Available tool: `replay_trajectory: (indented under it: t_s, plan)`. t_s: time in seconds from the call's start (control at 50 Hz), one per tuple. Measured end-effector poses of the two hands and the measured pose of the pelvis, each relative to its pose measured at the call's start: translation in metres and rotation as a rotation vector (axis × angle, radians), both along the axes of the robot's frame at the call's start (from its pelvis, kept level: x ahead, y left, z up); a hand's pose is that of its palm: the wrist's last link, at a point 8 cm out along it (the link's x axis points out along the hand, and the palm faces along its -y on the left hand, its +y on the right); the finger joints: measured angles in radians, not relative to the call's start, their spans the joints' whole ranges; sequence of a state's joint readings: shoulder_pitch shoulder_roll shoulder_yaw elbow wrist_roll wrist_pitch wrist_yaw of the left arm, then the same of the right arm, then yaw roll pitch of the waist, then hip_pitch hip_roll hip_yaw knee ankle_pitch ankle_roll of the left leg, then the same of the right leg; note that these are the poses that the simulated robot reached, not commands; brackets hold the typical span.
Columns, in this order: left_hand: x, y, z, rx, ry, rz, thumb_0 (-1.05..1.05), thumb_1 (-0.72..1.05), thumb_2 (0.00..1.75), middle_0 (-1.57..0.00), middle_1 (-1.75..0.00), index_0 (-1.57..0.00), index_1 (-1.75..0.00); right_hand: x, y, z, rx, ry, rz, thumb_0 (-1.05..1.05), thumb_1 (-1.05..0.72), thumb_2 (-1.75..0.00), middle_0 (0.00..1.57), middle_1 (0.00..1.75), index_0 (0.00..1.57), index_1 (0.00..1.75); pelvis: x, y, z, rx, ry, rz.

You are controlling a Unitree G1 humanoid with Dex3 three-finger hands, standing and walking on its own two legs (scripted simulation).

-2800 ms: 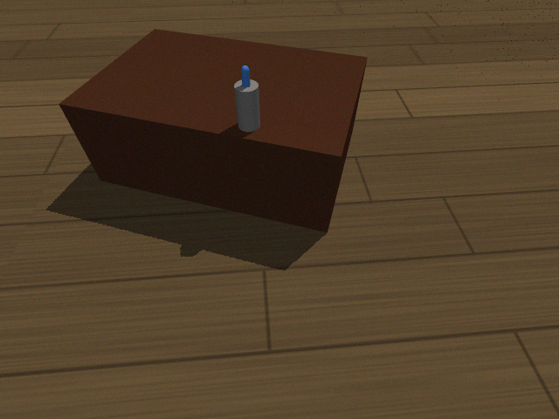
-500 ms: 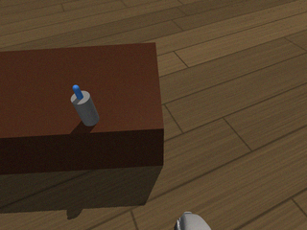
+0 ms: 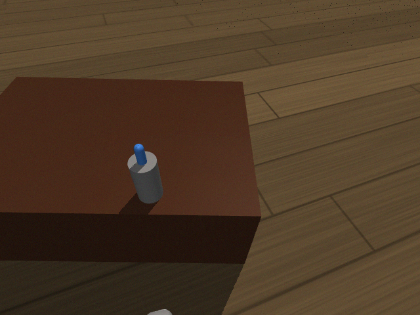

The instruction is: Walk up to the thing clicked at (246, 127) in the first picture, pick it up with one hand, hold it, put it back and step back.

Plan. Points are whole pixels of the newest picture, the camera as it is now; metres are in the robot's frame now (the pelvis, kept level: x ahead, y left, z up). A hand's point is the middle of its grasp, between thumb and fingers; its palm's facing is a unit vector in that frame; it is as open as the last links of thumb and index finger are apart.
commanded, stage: walk up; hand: left
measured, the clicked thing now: (144, 171) +0.56 +0.21 -0.17
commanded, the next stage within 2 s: none
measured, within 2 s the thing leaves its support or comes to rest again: neither
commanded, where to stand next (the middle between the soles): +0.15 +0.01 m, yaw -2 degrees
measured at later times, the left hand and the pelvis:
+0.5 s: hand (87, 288) +0.21 +0.27 -0.13, palm faces -0.12 -0.92 -0.37, open 7.3 cm; pelvis +0.08 +0.02 +0.01, yaw -4 degrees
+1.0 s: hand (77, 306) +0.17 +0.28 -0.12, palm faces -0.04 -0.94 -0.33, open 7.3 cm; pelvis +0.09 +0.02 +0.03, yaw -3 degrees
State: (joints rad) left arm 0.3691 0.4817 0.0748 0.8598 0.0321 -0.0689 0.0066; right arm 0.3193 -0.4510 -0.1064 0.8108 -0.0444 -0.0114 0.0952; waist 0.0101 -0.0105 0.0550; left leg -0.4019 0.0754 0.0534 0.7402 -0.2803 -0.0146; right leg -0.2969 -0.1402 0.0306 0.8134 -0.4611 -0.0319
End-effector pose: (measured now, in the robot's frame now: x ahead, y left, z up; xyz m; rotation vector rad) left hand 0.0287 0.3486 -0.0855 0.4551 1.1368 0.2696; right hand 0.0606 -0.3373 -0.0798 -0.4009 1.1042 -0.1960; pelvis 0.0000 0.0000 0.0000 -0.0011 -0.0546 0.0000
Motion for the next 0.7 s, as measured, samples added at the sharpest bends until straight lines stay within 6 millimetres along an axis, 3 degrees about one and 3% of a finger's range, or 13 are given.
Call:
replay_trajectory:
  t_s: [0.08, 0.22, 0.32, 0.4, 0.46, 0.56, 0.7]
  plan:
    - [0.036, 0.012, -0.008, -0.033, 0.03, -0.018, 0.01, 0.91, 0.9, -0.2, -0.3, -0.21, -0.3, -0.006, 0.024, 0.009, -0.008, 0.004, -0.061, 0.01, -0.9, -0.9, 0.2, 0.3, 0.2, 0.3, 0.021, 0.019, 0.006, -0.016, 0.005, -0.011]
    - [0.099, 0.009, 0.0, -0.108, 0.003, -0.073, 0.0, 0.91, 0.9, -0.2, -0.3, -0.2, -0.3, -0.014, 0.054, 0.018, 0.002, 0.1, -0.099, 0.01, -0.9, -0.9, 0.21, 0.3, 0.21, 0.3, 0.052, 0.035, 0.024, -0.004, 0.009, -0.022]
    - [0.134, -0.002, -0.002, -0.119, 0.01, -0.085, 0.0, 0.91, 0.9, -0.2, -0.3, -0.2, -0.3, -0.004, 0.061, 0.007, 0.01, 0.136, -0.108, 0.01, -0.9, -0.9, 0.21, 0.3, 0.21, 0.3, 0.066, 0.037, 0.022, 0.004, 0.011, -0.035]
    - [0.157, -0.016, -0.008, -0.114, 0.004, -0.096, 0.0, 0.91, 0.9, -0.2, -0.3, -0.2, -0.3, 0.016, 0.057, -0.012, 0.032, 0.124, -0.119, 0.01, -0.9, -0.9, 0.21, 0.3, 0.21, 0.3, 0.076, 0.03, 0.012, 0.019, 0.016, -0.049]
    - [0.168, -0.03, -0.009, -0.118, -0.009, -0.112, 0.0, 0.91, 0.9, -0.2, -0.3, -0.2, -0.3, 0.036, 0.055, -0.023, 0.049, 0.093, -0.127, 0.01, -0.9, -0.9, 0.21, 0.3, 0.21, 0.3, 0.078, 0.025, 0.009, -0.006, 0.007, -0.059]
    - [0.18, -0.043, -0.005, -0.139, -0.056, -0.12, 0.0, 0.91, 0.89, -0.2, -0.3, -0.21, -0.3, 0.065, 0.059, -0.025, 0.066, 0.034, -0.099, 0.01, -0.9, -0.9, 0.2, 0.3, 0.21, 0.3, 0.077, 0.025, 0.01, 0.014, 0.003, -0.059]
    - [0.183, -0.043, -0.004, -0.179, -0.082, -0.084, 0.0, 0.91, 0.89, -0.2, -0.3, -0.21, -0.3, 0.071, 0.059, -0.013, 0.04, 0.015, -0.077, 0.01, -0.9, -0.9, 0.2, 0.3, 0.21, 0.3, 0.077, 0.027, 0.015, 0.018, -0.01, -0.061]
